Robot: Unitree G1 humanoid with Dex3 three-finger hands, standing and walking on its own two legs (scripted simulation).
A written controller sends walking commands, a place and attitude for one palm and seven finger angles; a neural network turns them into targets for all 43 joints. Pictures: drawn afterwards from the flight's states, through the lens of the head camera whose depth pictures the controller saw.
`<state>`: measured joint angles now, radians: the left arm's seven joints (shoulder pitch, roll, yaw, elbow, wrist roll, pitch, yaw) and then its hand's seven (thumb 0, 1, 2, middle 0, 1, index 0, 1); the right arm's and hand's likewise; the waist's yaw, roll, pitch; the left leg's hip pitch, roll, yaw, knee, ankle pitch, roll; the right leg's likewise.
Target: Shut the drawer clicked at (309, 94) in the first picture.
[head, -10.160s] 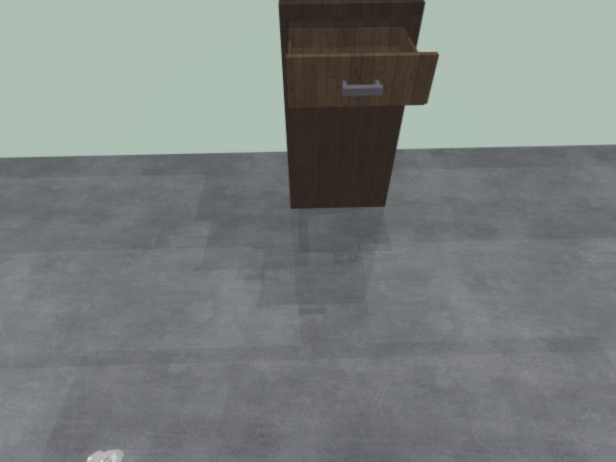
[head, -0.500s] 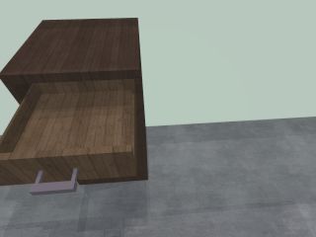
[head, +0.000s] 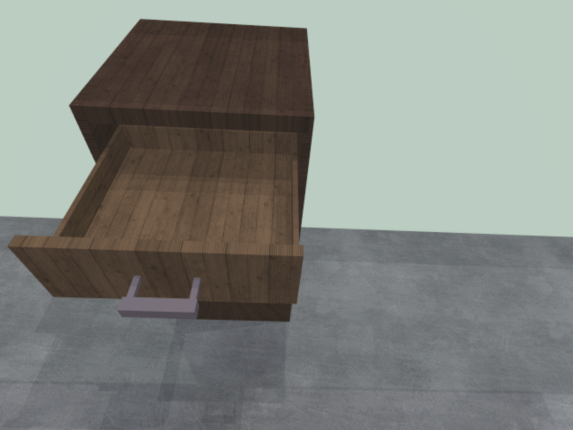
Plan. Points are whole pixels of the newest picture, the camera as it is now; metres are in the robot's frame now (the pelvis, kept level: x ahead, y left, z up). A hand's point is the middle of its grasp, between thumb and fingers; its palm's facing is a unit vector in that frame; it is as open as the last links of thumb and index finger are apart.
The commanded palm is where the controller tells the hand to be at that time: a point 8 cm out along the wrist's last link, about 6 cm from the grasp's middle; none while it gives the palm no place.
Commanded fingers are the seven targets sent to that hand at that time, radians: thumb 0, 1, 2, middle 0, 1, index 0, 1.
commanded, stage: come to a stop and stand still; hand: left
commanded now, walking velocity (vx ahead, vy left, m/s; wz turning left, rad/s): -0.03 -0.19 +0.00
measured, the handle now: (163, 295) +0.30 +0.21 +0.01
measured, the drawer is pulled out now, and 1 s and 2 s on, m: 0.29 0.29 0.29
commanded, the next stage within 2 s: look again from close up in 0.72 s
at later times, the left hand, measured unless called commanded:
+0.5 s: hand out of the picture +0.06 +0.15 -0.16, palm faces +0.01 -0.97 -0.24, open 7.3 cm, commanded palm none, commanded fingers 0.00 0.90 0.90 -0.20 -0.30 -0.20 -0.30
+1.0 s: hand out of the picture +0.06 +0.17 -0.16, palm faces -0.01 -0.98 -0.19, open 7.4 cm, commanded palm none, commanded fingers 0.00 0.90 0.90 -0.20 -0.30 -0.20 -0.30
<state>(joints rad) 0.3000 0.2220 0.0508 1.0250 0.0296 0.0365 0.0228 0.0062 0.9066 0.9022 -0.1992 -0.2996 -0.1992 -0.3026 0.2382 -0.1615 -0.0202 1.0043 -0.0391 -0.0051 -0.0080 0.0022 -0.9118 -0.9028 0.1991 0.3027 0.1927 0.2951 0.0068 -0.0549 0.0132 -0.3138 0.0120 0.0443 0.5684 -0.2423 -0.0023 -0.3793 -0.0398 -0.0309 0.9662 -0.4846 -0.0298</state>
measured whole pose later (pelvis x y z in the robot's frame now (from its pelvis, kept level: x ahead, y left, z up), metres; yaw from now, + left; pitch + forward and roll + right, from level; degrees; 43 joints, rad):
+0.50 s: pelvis +0.03 -0.03 +0.01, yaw -1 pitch +0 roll +0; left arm 0.30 0.16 0.00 1.03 0.01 -0.02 0.05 0.01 0.92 0.90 -0.20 -0.30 -0.20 -0.30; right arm 0.32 -0.16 0.00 1.07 -0.02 0.01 -0.01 0.01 -0.91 -0.90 0.20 0.30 0.19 0.30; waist -0.02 0.03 -0.01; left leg -0.21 0.05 0.04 0.53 -0.32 -0.03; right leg -0.23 0.04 -0.06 0.54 -0.31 -0.06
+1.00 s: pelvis +0.04 -0.01 +0.01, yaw -2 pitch -1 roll +0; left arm 0.29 0.17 -0.01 1.07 0.01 -0.01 0.04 0.00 0.91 0.90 -0.20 -0.30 -0.20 -0.30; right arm 0.25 -0.16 0.02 1.12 -0.01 -0.02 -0.02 0.00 -0.91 -0.90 0.20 0.30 0.19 0.30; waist 0.00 -0.02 0.01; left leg -0.13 0.03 0.08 0.45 -0.30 0.00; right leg -0.15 0.02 -0.03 0.44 -0.27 -0.02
